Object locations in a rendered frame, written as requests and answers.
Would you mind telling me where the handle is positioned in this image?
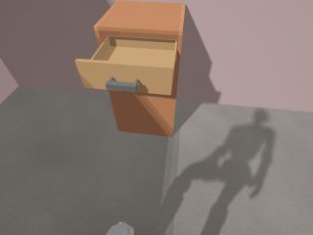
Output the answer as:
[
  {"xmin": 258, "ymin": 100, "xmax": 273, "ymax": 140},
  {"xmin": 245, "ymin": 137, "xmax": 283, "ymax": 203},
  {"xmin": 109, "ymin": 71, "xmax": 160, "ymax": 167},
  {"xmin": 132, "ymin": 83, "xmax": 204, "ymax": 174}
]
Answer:
[{"xmin": 105, "ymin": 76, "xmax": 139, "ymax": 92}]

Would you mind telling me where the cabinet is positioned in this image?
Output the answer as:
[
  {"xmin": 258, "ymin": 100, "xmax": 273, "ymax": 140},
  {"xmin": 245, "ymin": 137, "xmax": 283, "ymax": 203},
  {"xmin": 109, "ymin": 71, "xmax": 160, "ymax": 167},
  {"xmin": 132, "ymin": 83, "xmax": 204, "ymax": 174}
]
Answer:
[{"xmin": 94, "ymin": 0, "xmax": 186, "ymax": 137}]

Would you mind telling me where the left robot thigh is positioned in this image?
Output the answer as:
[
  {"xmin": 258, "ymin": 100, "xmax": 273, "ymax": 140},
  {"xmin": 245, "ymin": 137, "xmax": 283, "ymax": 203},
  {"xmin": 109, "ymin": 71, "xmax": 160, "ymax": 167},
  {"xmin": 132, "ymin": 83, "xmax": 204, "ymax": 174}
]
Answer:
[{"xmin": 106, "ymin": 223, "xmax": 134, "ymax": 235}]

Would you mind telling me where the drawer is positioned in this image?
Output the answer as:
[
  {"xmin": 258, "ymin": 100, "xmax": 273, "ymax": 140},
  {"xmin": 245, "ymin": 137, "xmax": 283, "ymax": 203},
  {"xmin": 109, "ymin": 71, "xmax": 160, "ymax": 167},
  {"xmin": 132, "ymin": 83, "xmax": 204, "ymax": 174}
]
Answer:
[{"xmin": 75, "ymin": 35, "xmax": 178, "ymax": 96}]

